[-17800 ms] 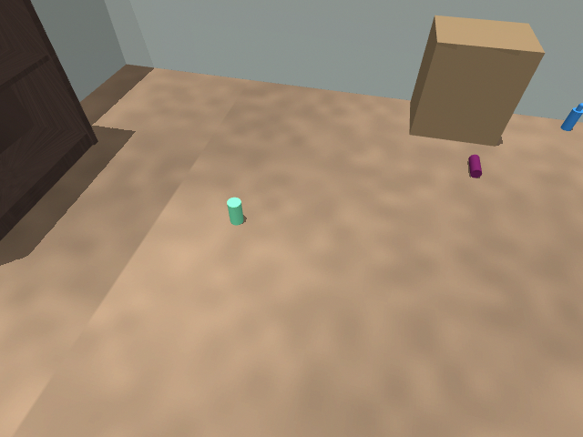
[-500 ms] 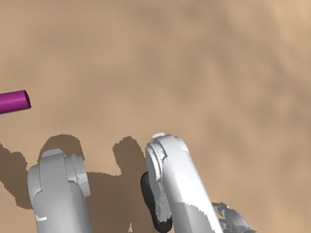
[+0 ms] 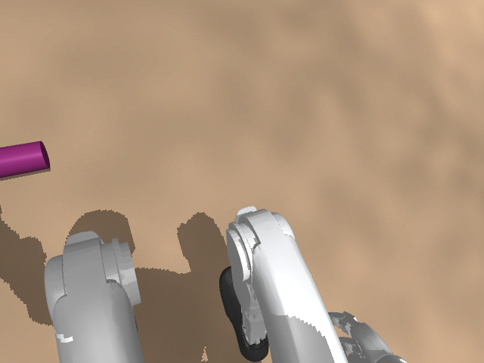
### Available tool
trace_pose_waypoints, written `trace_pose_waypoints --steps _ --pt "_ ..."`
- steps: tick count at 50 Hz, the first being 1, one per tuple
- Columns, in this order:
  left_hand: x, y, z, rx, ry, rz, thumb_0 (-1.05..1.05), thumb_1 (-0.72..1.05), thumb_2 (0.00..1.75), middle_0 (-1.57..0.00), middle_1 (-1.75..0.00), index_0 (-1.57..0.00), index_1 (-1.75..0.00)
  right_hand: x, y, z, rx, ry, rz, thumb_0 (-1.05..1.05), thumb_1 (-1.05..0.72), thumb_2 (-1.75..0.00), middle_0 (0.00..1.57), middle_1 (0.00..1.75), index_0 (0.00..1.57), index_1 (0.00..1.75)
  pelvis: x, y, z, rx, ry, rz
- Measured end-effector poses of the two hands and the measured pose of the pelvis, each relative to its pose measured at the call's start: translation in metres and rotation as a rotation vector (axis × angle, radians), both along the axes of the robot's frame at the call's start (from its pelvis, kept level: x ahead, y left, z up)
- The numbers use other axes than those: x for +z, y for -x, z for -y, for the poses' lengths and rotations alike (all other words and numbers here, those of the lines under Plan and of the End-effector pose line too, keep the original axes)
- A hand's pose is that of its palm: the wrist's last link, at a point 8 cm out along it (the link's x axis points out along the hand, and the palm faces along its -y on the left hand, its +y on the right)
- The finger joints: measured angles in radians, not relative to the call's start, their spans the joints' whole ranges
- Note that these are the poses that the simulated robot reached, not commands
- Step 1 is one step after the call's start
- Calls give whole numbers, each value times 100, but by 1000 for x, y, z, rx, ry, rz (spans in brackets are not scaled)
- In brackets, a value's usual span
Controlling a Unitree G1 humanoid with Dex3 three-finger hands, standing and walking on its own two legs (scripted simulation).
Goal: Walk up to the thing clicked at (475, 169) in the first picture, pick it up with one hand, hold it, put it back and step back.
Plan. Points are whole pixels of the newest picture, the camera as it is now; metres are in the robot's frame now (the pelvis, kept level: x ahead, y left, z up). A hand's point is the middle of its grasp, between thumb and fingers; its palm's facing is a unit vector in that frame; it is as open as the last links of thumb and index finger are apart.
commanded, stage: approach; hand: left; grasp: from above
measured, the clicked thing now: (4, 162) +0.46 +0.34 -0.29
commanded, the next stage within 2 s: close in in 0.62 s
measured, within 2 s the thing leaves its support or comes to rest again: neither
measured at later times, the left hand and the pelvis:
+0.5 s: hand out of the picture +0.48 +0.32 -0.17, palm faces -0.40 -0.10 -0.91, open 13.9 cm; pelvis +0.00 +0.00 +0.00, yaw +0 degrees
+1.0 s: hand out of the picture +0.44 +0.34 -0.19, palm faces -0.44 -0.13 -0.89, open 13.6 cm; pelvis +0.00 +0.00 +0.00, yaw +0 degrees
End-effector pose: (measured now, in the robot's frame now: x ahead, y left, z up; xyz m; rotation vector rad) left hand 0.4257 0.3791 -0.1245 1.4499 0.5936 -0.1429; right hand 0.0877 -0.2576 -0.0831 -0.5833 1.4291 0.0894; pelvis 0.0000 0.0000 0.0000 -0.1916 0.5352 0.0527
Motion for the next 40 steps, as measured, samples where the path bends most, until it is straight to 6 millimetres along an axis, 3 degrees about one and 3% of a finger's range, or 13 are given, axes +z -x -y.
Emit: trace_pose_waypoints --steps 8,16,22,26,31,40 --pt "2 -6 11 -53 -9 6 0 -54 101 -10 -102 -10 -103 2 4 -1 -12 6 1 0 -91 -90 20 30 20 30 0 1 -1 3 -2 -1" --pt "7 -39 49 -101 0 72 0 -53 99 -10 -104 -11 -104 10 14 -1 -33 20 22 0 -91 -89 20 30 20 30 2 1 0 1 0 -14" --pt "10 -57 64 -50 -23 69 0 -52 99 -11 -103 -12 -103 13 30 0 -75 17 23 0 -91 -89 20 30 20 30 2 2 0 -8 -3 -23" --pt "10 -56 60 -2 -38 41 0 -50 97 -14 -100 -14 -100 11 41 -1 -103 2 4 0 -91 -89 20 30 20 30 3 2 1 -12 -12 -20" --pt "4 -40 43 35 -35 -34 0 -48 95 -16 -96 -16 -97 7 48 -3 -116 -14 -24 0 -91 -89 20 30 20 30 3 2 2 -9 -18 -17" --pt "2 -22 27 -43 -3 -33 0 -45 94 -19 -94 -19 -95 3 32 -2 -53 -8 -55 0 -91 -89 21 30 20 30 3 1 2 5 -12 -13"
